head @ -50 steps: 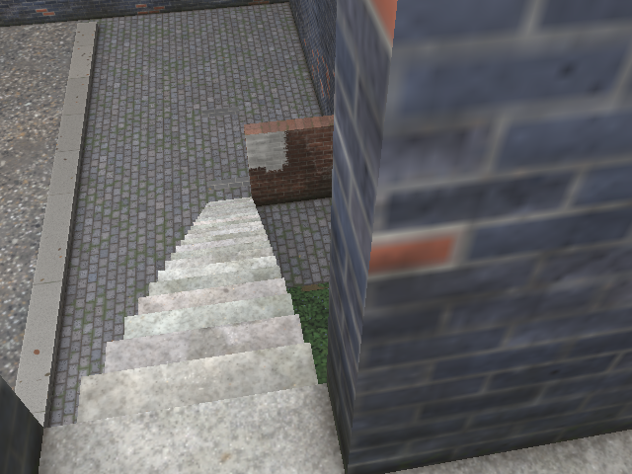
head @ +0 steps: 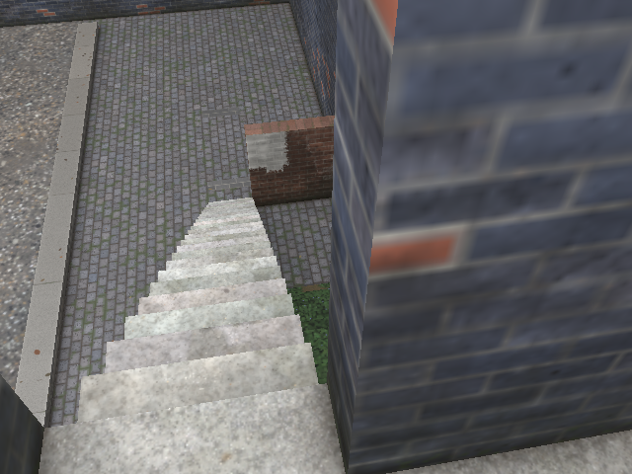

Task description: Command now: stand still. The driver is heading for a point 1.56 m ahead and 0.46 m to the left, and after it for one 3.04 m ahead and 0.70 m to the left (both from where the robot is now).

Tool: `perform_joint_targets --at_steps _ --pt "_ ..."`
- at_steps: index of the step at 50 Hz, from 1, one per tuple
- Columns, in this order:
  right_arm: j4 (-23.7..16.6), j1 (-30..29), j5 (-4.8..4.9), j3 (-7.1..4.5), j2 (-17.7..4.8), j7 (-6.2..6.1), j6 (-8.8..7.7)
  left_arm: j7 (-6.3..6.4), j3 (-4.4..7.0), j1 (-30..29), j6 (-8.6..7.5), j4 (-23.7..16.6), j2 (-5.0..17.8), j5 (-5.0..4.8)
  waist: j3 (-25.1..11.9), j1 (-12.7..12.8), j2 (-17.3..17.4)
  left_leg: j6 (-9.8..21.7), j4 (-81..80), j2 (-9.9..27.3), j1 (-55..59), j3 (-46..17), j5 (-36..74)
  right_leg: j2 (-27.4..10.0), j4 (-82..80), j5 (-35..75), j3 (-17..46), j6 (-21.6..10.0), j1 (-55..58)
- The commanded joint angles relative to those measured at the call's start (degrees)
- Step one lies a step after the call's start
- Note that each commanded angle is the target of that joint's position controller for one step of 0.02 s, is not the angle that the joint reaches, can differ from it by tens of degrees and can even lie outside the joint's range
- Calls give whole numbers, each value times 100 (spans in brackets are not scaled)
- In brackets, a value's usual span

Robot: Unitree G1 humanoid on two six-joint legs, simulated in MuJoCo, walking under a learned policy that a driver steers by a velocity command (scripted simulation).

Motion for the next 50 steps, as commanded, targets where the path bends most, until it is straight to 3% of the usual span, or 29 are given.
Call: perform_joint_targets --at_steps 1,50 --pt "-76 488 1 -96 -550 -14 -26 15 80 313 -29 -81 547 -1 196 0 3 32 -706 38 -598 -50 643 41 -372 954 -126 -137 340" --pt "-71 488 1 -82 -540 -13 -23 14 73 363 -32 -91 532 -1 201 1 1 27 -695 32 -619 -47 623 36 -362 936 -151 -139 330"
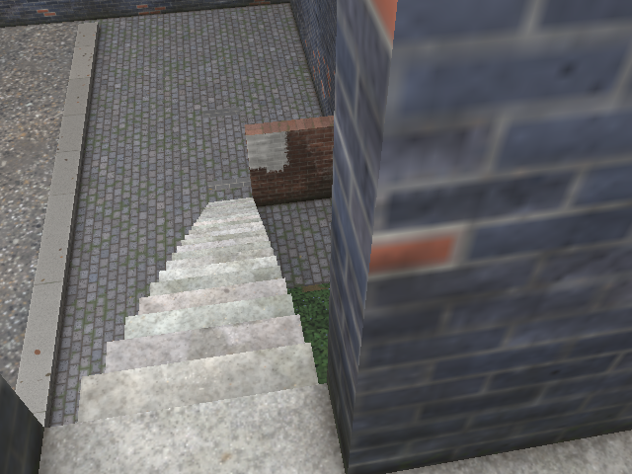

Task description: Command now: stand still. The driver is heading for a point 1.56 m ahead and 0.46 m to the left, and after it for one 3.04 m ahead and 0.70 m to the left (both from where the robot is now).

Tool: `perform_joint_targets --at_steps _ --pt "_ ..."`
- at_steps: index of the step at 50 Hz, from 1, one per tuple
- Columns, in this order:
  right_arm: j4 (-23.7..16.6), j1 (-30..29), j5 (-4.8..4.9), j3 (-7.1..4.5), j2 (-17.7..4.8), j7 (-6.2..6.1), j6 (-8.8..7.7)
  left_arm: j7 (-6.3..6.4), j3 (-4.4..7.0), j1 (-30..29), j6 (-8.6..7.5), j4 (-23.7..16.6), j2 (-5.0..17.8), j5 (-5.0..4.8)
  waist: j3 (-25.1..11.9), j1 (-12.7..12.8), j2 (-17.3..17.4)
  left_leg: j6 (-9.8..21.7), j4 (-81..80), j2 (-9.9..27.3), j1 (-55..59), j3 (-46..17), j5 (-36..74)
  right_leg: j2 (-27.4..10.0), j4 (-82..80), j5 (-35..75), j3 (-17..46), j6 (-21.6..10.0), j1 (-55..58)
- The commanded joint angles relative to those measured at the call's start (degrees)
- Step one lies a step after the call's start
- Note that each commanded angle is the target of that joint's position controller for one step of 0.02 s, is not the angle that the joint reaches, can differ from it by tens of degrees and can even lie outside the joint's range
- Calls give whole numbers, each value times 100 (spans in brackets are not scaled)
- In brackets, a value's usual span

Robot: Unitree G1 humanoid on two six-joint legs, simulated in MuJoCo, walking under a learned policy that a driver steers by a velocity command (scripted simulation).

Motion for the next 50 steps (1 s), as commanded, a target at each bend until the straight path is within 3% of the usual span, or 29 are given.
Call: perform_joint_targets --at_steps 1,34,35,36,37,38,39,40,41,42,43,50 --pt "-75 488 1 -95 -546 -14 -25 14 80 325 -28 -77 543 -1 205 0 1 35 -711 28 -607 -40 630 43 -381 941 -125 -134 345" --pt "-69 492 1 -91 -538 -15 -23 13 76 344 -30 -82 536 -2 207 1 0 29 -705 25 -616 -38 621 41 -379 930 -140 -138 341" --pt "39 960 96 -196 -770 -10 -36 10 139 802 -25 104 604 -130 -425 -89 118 349 -951 47 -309 -183 -2301 361 -112 -2300 -461 -227 316" --pt "-3 883 140 -241 -960 3 -62 4 138 371 -63 -92 583 -156 480 -153 373 614 -1395 425 -742 -831 -3210 427 192 -2450 -527 -228 -374" --pt "-85 768 186 -239 -938 -2 -91 11 58 -30 -150 -275 304 -131 856 -217 786 964 -1948 979 -799 -1625 -3122 417 697 -1515 -593 -233 -790" --pt "-344 -527 -16 70 -211 -1 -179 30 -40 -21 -239 -347 -20 -4 1432 445 515 629 -1205 894 -1822 -1155 697 -378 -448 646 422 -267 121" --pt "-449 -430 -85 -52 -331 -34 -168 36 56 215 -204 -216 420 178 763 215 85 254 -539 207 -1012 -159 2047 -276 -632 2501 281 -248 281" --pt "-237 472 -86 -139 -660 -45 -105 25 59 511 -182 -140 614 154 155 -136 0 137 -556 158 -592 -74 1991 -193 -321 3137 23 -335 511" --pt "-151 745 -81 -100 -554 -42 -15 1 81 589 -135 -119 674 79 -162 -154 -233 9 -543 103 -277 -5 1610 -200 -214 2881 -1 -344 684" --pt "-57 806 -65 -72 -460 -36 73 -24 60 551 -73 -120 591 11 -79 -109 -156 -93 -549 22 -216 36 1189 -121 -311 2168 -22 -293 655" --pt "-84 639 -5 -97 -520 -65 115 -10 53 428 -49 -166 591 -31 32 -85 -144 -102 -483 0 -292 46 1080 -71 -370 1867 -33 -241 629" --pt "-114 436 -32 -92 -502 -97 207 11 39 306 -48 -264 558 12 18 -63 -76 -50 -615 82 -264 10 1109 -44 -485 1629 -96 -269 599"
